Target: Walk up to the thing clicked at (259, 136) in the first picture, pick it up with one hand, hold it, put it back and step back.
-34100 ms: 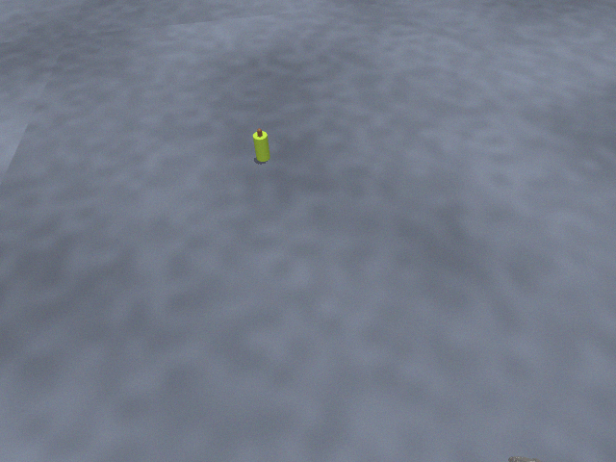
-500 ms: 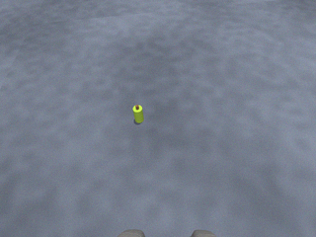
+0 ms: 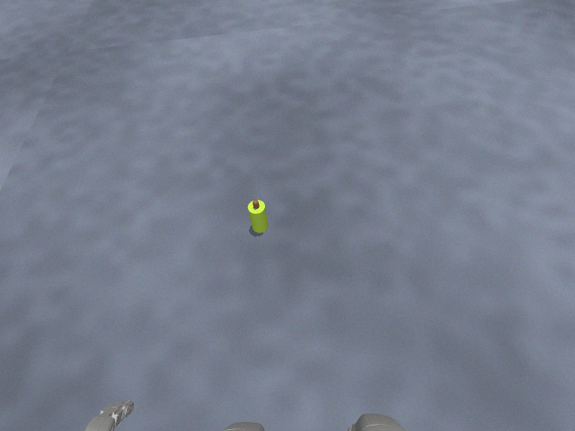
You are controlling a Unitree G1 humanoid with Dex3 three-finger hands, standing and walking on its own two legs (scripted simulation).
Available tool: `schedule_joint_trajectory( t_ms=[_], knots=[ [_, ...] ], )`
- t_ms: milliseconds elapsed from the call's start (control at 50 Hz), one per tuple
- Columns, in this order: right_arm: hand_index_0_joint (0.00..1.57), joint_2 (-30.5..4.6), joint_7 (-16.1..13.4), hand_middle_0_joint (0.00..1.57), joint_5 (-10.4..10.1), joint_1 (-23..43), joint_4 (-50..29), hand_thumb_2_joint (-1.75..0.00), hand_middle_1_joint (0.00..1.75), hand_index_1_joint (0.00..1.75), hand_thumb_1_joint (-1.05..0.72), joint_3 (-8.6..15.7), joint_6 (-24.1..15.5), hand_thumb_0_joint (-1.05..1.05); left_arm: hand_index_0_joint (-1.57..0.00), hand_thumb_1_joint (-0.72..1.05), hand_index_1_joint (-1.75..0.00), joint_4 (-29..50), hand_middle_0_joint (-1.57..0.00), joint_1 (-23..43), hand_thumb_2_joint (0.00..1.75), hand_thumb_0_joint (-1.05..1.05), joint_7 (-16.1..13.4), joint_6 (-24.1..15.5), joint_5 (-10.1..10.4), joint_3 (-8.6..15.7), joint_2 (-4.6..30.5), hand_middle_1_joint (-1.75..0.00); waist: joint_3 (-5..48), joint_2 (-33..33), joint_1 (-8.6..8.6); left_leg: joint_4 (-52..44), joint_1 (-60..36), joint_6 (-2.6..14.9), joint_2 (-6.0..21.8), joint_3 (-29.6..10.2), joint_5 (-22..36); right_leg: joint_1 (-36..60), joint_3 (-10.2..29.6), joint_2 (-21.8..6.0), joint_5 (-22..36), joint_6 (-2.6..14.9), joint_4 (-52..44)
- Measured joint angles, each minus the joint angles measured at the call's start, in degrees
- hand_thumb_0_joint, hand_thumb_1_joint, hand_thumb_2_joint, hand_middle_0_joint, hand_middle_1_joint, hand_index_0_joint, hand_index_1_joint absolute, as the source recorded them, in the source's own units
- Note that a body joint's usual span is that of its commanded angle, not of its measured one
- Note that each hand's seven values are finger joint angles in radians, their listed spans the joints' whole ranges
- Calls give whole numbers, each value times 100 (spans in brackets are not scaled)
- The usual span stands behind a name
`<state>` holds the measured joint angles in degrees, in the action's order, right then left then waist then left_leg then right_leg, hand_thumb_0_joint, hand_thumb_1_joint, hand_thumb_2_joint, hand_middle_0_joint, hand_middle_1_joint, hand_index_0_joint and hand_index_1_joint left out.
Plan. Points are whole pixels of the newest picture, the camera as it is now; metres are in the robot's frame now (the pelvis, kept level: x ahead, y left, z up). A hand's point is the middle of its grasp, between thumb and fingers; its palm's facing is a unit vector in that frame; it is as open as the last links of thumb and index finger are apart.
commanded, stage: step back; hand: left
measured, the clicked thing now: (257, 214) +0.93 +0.19 -0.67
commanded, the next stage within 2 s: stand in 0.08 s
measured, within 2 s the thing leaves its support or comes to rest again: neither
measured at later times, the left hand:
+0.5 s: hand out of the picture +0.12 +0.25 -0.13, palm faces -0.04 -0.94 -0.33, open 7.4 cm
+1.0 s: hand out of the picture +0.07 +0.24 -0.13, palm faces -0.04 -0.94 -0.35, open 7.4 cm
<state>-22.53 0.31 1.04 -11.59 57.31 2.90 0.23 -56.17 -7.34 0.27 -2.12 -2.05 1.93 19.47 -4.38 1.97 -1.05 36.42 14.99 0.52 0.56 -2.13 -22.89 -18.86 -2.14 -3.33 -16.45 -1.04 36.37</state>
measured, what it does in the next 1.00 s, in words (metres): stands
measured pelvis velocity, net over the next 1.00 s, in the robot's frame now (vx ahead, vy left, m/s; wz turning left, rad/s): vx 0.00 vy -0.01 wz -0.01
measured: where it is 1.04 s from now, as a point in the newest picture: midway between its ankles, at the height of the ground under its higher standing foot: outside the picture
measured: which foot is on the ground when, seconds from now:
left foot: down 0.00-1.00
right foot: down 0.00-1.00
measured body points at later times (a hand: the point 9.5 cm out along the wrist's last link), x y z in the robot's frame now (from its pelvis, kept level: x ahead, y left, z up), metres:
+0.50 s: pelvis +0.01 +0.01 +0.02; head +0.02 +0.01 +0.47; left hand +0.12 +0.30 -0.11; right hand +0.11 -0.29 -0.11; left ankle -0.01 +0.14 -0.72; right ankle +0.03 -0.14 -0.72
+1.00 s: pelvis +0.00 -0.01 +0.02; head +0.01 -0.02 +0.47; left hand +0.07 +0.29 -0.11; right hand +0.05 -0.32 -0.12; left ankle -0.01 +0.14 -0.72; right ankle +0.03 -0.14 -0.72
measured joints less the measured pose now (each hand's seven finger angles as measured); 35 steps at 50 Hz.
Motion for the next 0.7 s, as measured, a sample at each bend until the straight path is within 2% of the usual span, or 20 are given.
schedule_joint_trajectory(
  t_ms=[20,40,100,140,220,440,700],
  knots=[
    [20,34,-15,20,22,28,53,-90,30,30,-90,13,-28,1,-21,90,-30,-20,-20,54,89,1,-9,24,26,7,34,-30,-52,-78,11,-162,-72,-64,-53,46,373,-10,33,-78,-57,-44,91],
    [20,87,-27,20,49,56,101,-90,30,30,-90,18,-41,1,-21,90,-30,-44,-20,93,89,1,-24,51,60,17,71,-30,-90,-179,-2,-206,-128,-93,-119,108,419,-13,101,-145,-84,-60,146],
    [20,181,-8,20,42,121,214,-89,30,30,-90,-40,-48,1,-21,90,-30,-140,-20,136,89,1,-49,101,157,6,143,-30,-58,-213,-13,-199,-179,-90,-65,166,298,116,156,-78,-22,-79,-80],
    [20,258,10,20,4,193,284,-89,30,30,-90,-97,-76,1,-21,90,-30,-267,-20,187,89,1,-30,111,171,-10,199,-30,-60,-233,7,-306,-283,-94,-8,160,305,280,137,-24,86,-139,-328],
    [20,368,15,20,-35,338,337,-89,30,30,-90,-202,-193,1,-21,90,-30,-444,-20,275,89,1,-3,126,189,-53,246,-30,-77,-332,44,-656,-525,-102,6,173,446,530,132,-7,239,-139,-699],
    [20,295,-43,20,-108,778,456,-89,30,30,-90,-240,-154,1,-21,90,-30,-724,-20,488,89,1,36,155,156,-217,56,-30,-60,-253,63,-1342,-948,-134,20,163,821,946,99,10,584,-127,-1347],
    [20,234,39,20,-67,696,703,-89,30,30,-90,-240,-99,1,-21,90,-30,-975,-20,302,89,1,57,81,116,-207,70,-30,59,-119,44,-1745,-1040,-251,109,73,1125,1026,-4,96,809,-20,-1658]
  ],
)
